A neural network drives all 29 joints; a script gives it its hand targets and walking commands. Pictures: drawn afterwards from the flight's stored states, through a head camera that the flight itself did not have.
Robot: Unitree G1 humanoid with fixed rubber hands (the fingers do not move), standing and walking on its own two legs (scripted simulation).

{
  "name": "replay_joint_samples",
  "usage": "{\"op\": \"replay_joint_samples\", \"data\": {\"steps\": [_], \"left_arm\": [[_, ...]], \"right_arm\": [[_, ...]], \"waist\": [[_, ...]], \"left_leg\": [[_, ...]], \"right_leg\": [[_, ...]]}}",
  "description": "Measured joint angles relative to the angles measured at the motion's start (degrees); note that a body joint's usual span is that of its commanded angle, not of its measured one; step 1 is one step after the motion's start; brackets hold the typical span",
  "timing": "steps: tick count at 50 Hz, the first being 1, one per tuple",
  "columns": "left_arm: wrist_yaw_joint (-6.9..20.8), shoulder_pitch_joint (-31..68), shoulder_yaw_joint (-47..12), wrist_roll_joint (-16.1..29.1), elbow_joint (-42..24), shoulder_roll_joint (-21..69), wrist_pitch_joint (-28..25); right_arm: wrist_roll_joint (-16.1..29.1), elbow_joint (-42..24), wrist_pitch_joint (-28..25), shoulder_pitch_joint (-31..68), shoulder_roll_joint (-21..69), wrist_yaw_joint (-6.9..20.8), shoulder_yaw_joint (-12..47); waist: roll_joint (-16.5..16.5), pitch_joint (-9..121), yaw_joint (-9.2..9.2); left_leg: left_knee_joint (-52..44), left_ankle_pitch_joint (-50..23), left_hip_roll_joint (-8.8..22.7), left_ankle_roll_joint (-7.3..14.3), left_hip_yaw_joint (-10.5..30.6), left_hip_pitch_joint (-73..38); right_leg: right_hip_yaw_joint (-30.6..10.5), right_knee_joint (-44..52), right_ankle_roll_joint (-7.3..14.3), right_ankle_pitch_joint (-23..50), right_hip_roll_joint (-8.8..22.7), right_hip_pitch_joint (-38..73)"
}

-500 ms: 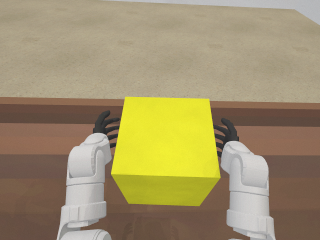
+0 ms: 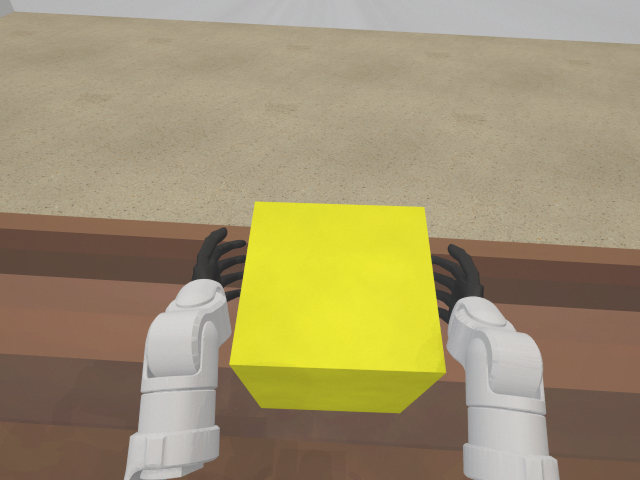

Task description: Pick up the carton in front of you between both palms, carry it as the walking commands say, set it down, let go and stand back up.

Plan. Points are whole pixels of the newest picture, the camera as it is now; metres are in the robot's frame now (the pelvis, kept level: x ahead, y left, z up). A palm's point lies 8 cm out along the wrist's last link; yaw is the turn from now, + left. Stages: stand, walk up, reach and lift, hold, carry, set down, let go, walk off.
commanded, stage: carry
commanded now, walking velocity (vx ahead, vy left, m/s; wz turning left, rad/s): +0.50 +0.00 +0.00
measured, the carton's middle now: (334, 317) +0.33 +0.00 +0.03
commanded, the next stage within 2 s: none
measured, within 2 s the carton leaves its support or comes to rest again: neither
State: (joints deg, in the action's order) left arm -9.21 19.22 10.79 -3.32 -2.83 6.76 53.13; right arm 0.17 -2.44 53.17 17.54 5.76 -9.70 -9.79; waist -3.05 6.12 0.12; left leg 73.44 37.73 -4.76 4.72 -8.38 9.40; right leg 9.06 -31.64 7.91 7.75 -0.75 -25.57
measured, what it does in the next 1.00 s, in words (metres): goes down: left foot 0.12 m lower, then right foot 0.12 m lower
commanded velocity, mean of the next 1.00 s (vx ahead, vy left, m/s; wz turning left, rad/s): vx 0.50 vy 0.00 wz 0.00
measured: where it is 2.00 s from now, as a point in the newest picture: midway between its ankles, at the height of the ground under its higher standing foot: (327, 292)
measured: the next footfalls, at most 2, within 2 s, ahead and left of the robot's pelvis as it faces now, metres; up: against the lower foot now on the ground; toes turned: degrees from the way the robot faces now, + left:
left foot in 0.48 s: +0.44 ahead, +0.05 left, -0.12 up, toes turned +1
right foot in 0.90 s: +0.76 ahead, -0.09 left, -0.23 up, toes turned -4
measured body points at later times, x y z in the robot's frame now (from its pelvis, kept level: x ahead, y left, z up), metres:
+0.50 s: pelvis +0.32 +0.00 -0.12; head +0.32 +0.00 +0.33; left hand +0.65 +0.16 -0.01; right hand +0.64 -0.15 -0.02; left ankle +0.40 +0.04 -0.85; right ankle +0.14 -0.04 -0.69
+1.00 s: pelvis +0.67 -0.05 -0.26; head +0.67 -0.03 +0.19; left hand +1.00 +0.13 -0.17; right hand +1.02 -0.18 -0.17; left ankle +0.56 +0.07 -0.82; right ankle +0.72 -0.08 -0.97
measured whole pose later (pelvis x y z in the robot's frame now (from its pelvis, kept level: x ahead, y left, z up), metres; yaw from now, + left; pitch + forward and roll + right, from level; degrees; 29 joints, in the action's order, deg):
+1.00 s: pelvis +0.67 -0.05 -0.26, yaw +0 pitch +1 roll +0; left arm -11.1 22.8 8.6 -1.2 1.2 5.4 52.4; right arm -0.8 1.7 51.3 20.9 4.6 -10.0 -12.2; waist -2.7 3.0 4.3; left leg 89.4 31.0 -3.2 2.6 1.6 30.7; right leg 7.3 -41.5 8.9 -17.7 -4.5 -26.0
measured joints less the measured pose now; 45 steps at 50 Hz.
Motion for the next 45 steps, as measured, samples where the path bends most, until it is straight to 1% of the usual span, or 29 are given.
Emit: {"op": "replay_joint_samples", "data": {"steps": [1, 2, 3, 5, 8, 10, 11, 13, 15, 17, 18, 21, 22, 23, 24, 25, 26, 27, 28, 30, 32, 34, 36, 38, 40, 42, 43, 44, 45], "left_arm": [[-0.3, 1.2, -0.2, 0.3, 0.7, 0.0, 0.3], [-0.6, 1.8, -0.5, 1.0, 1.3, -0.2, 0.5], [-1.2, 2.1, -1.0, 2.0, 1.8, -0.9, 0.9], [-2.8, 2.4, -2.0, 4.0, 2.6, -2.1, 1.9], [-3.1, 2.3, -1.3, 5.9, 2.5, -2.1, 2.1], [-3.1, 2.6, -0.8, 6.1, 2.6, -1.7, 1.5], [-2.9, 2.7, -0.5, 6.0, 2.5, -1.4, 1.1], [-2.4, 3.4, -0.1, 5.7, 2.7, -0.6, 0.0], [-1.5, 3.4, 0.1, 5.5, 2.6, 0.0, -1.2], [-0.8, 3.0, -0.2, 4.7, 2.6, 0.4, -2.3], [-0.6, 2.7, -0.4, 4.2, 2.2, 0.5, -2.4], [-0.5, 1.8, -1.0, 3.8, 0.7, 0.7, -2.1], [-0.5, 1.6, -0.9, 3.8, 0.2, 0.7, -1.9], [-0.4, 1.3, -0.6, 3.8, -0.5, 0.3, -1.6], [-0.1, 0.7, -0.1, 3.9, -1.2, -0.6, -1.4], [0.1, 0.5, 0.2, 4.2, -1.4, -1.8, -1.6], [0.2, 0.6, 0.1, 4.1, -0.8, -2.7, -1.7], [0.1, 0.5, 0.0, 4.0, -0.2, -3.1, -1.4], [-0.2, 0.4, -0.1, 3.6, 0.2, -3.0, -1.0], [-0.5, -0.4, 0.4, 3.1, 0.3, -1.7, -0.4], [-0.5, -1.3, 1.2, 2.3, 0.1, -0.3, -0.1], [-0.4, -2.1, 2.0, 0.7, 0.7, 0.4, 0.2], [0.1, -2.5, 2.8, -0.5, 1.3, 0.9, 0.4], [0.6, -2.8, 3.5, -0.6, 0.8, 0.9, 0.2], [0.7, -2.7, 3.5, -0.8, 0.4, 0.4, -0.4], [0.6, -2.6, 3.0, -0.7, 0.1, -0.1, -0.9], [0.4, -2.1, 2.5, -0.4, 0.2, -0.2, -1.0], [0.2, -1.2, 2.0, -0.5, 0.7, -0.2, -1.1], [0.0, 0.2, 1.3, -0.5, 1.5, -0.1, -1.1]], "right_arm": [[0.2, 0.0, 0.2, 0.3, -0.9, -0.1, 0.1], [0.0, 0.7, 0.1, 1.0, -1.6, -0.3, 0.2], [-0.4, 1.6, 0.2, 1.6, -1.8, -0.7, 0.0], [-1.6, 2.0, 1.1, 1.9, -0.7, -1.5, -1.5], [-2.1, 1.0, 1.7, 1.5, 1.5, -1.2, -3.8], [-2.2, 0.4, 1.3, 1.3, 2.4, -0.6, -4.9], [-2.2, -0.1, 0.8, 1.0, 2.7, -0.1, -5.2], [-2.3, -1.4, 0.0, 0.1, 2.8, 0.6, -5.2], [-2.3, -2.9, -0.5, -0.7, 2.7, 1.0, -4.9], [-2.8, -3.7, -0.6, -0.9, 1.9, 1.2, -4.1], [-3.0, -3.8, -0.7, -1.1, 1.7, 1.3, -3.8], [-2.5, -5.0, -0.5, -2.0, 1.2, 1.2, -2.9], [-2.3, -5.2, -0.4, -2.0, 1.2, 1.0, -2.7], [-2.3, -4.7, -0.2, -1.3, 1.4, 0.9, -2.4], [-2.2, -3.7, -0.1, 0.0, 1.9, 0.6, -1.8], [-2.1, -2.7, 0.0, 1.4, 2.2, 0.3, -1.2], [-2.2, -2.1, -0.2, 2.3, 2.1, -0.3, -0.5], [-2.1, -1.6, -0.2, 2.8, 1.9, -0.9, -0.1], [-1.7, -1.3, 0.1, 3.0, 1.4, -1.4, 0.1], [-0.2, -1.2, 1.0, 2.7, 0.5, -1.8, 0.2], [0.8, -0.3, 1.1, 2.2, 0.1, -2.5, 0.5], [1.0, 2.0, 0.8, 2.0, 0.4, -2.5, 0.4], [0.8, 3.8, 0.6, 2.0, 0.6, -2.4, 0.3], [0.6, 4.6, 0.2, 2.5, 1.0, -2.4, 0.5], [0.2, 4.8, -0.7, 2.8, 1.6, -2.3, 0.6], [0.0, 4.3, -1.5, 2.8, 1.9, -2.2, 0.5], [-0.2, 3.9, -1.8, 2.7, 2.1, -2.2, 0.2], [-0.1, 3.5, -2.0, 2.5, 1.9, -1.8, -0.4], [-0.1, 2.7, -1.8, 2.1, 1.4, -1.5, -0.9]], "waist": [[-0.2, 0.9, 2.21], [0.7, 1.0, 4.02], [1.3, 0.6, 5.01], [1.4, -1.1, 6.11], [1.9, -4.1, 6.07], [2.0, -5.9, 5.87], [1.8, -6.6, 5.86], [1.6, -7.3, 6.11], [2.2, -7.4, 5.78], [3.2, -7.1, 5.68], [3.7, -6.7, 5.6], [4.5, -5.2, 5.65], [4.5, -4.7, 5.57], [4.8, -4.4, 4.83], [5.0, -3.9, 3.47], [4.8, -3.5, 1.68], [4.2, -3.3, 0.12], [3.7, -3.4, -1.24], [3.7, -3.6, -2.4], [3.4, -4.1, -3.88], [2.6, -4.2, -4.52], [2.2, -4.0, -5.12], [2.8, -3.8, -5.66], [2.6, -3.9, -5.96], [1.8, -3.8, -5.79], [1.2, -3.1, -5.65], [0.9, -2.8, -5.04], [0.2, -2.7, -3.82], [-0.9, -2.3, -2.44]], "left_leg": [[9.2, -0.6, -0.2, -0.8, 0.8, 3.4], [16.0, -1.0, -0.3, -1.3, 3.0, 7.0], [19.8, -2.6, -0.7, -1.1, 5.7, 10.8], [19.5, -5.0, 0.1, -0.8, 9.0, 17.8], [6.0, -9.5, 3.8, -1.6, 10.8, 25.3], [-3.6, -13.9, 5.5, -2.5, 11.1, 28.3], [-7.1, -17.1, 6.0, -2.7, 11.1, 29.6], [-12.1, -28.6, 7.1, -2.4, 10.7, 31.8], [-20.1, -37.8, 7.5, -1.9, 10.3, 31.8], [-29.3, -45.8, 7.4, -1.6, 8.7, 29.7], [-33.5, -48.7, 7.0, -1.5, 7.5, 28.2], [-43.5, -52.6, 5.2, -1.4, 3.6, 22.2], [-46.4, -53.4, 4.4, -1.0, 2.2, 19.5], [-48.4, -54.1, 3.6, 0.0, 1.2, 16.4], [-48.6, -49.7, 3.2, 1.5, 0.7, 13.2], [-47.1, -38.7, 2.3, 2.4, 1.2, 12.0], [-43.6, -29.8, 1.0, 2.8, 1.8, 12.5], [-40.3, -24.2, -0.2, 3.1, 1.9, 12.9], [-38.0, -24.7, -0.6, 2.9, 2.0, 13.0], [-33.6, -19.4, -1.8, 3.4, 2.1, 12.3], [-31.3, -14.2, -2.4, 3.6, 2.0, 10.8], [-30.4, -11.3, -2.3, 2.7, 2.3, 8.9], [-28.9, -8.0, -1.6, 2.7, 3.4, 7.3], [-26.9, -4.2, -1.1, 2.4, 4.2, 5.6], [-24.9, -0.1, -0.9, 1.7, 4.5, 3.4], [-21.6, 4.5, -0.6, 1.1, 5.1, 1.8], [-17.9, 5.7, -0.2, 0.4, 4.7, 1.6], [-12.5, 1.4, 0.5, 0.2, 3.7, 2.0], [-4.4, -3.2, 0.8, -0.2, 2.9, 3.7]], "right_leg": [[-0.7, -1.3, 1.6, -12.2, -0.9, 0.5], [-1.4, -4.9, 1.1, -19.6, -2.5, -1.0], [-1.3, -8.4, 1.1, -23.9, -3.4, -2.0], [-0.4, -11.8, 1.2, -26.6, -3.8, -1.9], [0.6, -13.3, 1.9, -30.5, -4.2, 0.3], [0.5, -13.6, 1.8, -32.6, -4.2, 1.9], [0.2, -13.7, 1.8, -33.5, -4.2, 2.7], [-0.4, -14.5, 1.5, -35.9, -4.2, 4.2], [-0.7, -15.2, 1.1, -38.7, -4.4, 6.2], [-1.2, -16.4, 0.6, -42.0, -4.8, 8.2], [-1.5, -17.2, 0.4, -43.8, -5.0, 9.3], [-1.6, -21.9, -0.1, -49.9, -5.2, 12.1], [-1.2, -24.7, -0.1, -47.3, -5.1, 12.7], [-0.5, -30.3, 0.1, -44.7, -4.8, 12.4], [0.2, -38.8, -0.3, -41.6, -4.1, 10.6], [-0.8, -47.3, -2.0, -42.0, -3.6, 7.4], [-3.0, -53.4, -3.0, -42.5, -3.2, 3.8], [-5.3, -56.3, -3.3, -41.3, -2.8, 0.5], [-7.2, -56.3, -3.5, -39.7, -2.3, -2.5], [-10.2, -49.9, -4.3, -35.1, -0.3, -7.5], [-12.0, -41.0, -5.1, -31.6, 1.8, -11.2], [-12.2, -34.5, -5.6, -27.0, 3.1, -14.0], [-11.2, -28.4, -5.3, -17.1, 3.7, -15.7], [-10.2, -18.0, -4.8, -4.5, 4.1, -15.1], [-8.6, -8.5, -4.7, 2.4, 3.8, -12.8], [-5.6, -1.7, -4.4, 5.8, 2.7, -9.5], [-3.8, -0.1, -4.1, 7.9, 1.9, -7.5], [-1.9, 1.2, -3.5, 9.0, 1.1, -4.6], [-0.8, 2.6, -2.0, 9.1, 0.8, -1.1]]}}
